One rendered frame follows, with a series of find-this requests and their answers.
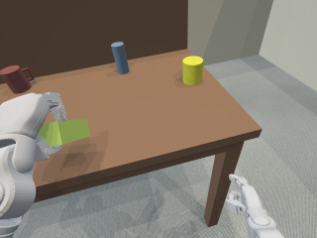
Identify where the robot right forearm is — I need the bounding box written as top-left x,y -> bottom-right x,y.
246,206 -> 284,238

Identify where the left robot hand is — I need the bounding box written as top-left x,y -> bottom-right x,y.
0,92 -> 67,162

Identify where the robot left forearm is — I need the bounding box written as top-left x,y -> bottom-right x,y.
0,133 -> 38,238

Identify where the sponge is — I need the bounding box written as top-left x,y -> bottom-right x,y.
38,118 -> 91,147

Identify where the right robot hand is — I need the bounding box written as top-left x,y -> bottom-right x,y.
226,174 -> 264,217

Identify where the table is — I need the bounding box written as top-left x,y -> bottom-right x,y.
0,0 -> 262,227

